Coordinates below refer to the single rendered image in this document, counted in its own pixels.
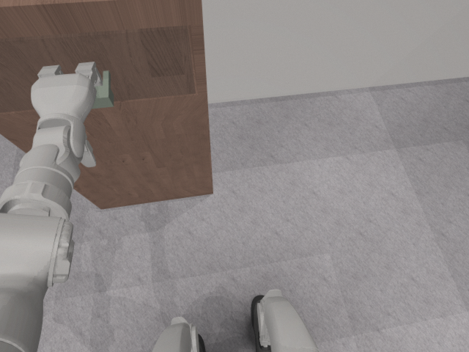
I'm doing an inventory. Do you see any cabinet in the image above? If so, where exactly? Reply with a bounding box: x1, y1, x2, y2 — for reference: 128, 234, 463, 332
0, 0, 213, 210

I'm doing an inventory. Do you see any robot left forearm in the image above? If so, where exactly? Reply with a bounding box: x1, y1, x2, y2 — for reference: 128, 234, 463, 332
0, 113, 86, 221

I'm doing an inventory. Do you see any handle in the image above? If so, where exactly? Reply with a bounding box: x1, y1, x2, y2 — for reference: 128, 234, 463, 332
92, 70, 114, 109

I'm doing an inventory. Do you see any right robot foot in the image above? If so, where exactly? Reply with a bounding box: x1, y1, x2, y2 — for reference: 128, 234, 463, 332
251, 295, 271, 352

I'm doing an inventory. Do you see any drawer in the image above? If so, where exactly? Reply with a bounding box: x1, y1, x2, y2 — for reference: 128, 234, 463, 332
0, 26, 196, 113

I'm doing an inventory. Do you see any left robot upper arm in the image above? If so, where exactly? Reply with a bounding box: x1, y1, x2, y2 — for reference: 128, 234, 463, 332
0, 213, 75, 352

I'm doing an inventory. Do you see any left robot hand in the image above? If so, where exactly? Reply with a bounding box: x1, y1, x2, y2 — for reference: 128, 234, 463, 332
31, 62, 103, 167

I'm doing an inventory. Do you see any robot right thigh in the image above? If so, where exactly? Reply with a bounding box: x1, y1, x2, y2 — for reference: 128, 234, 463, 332
257, 296, 320, 352

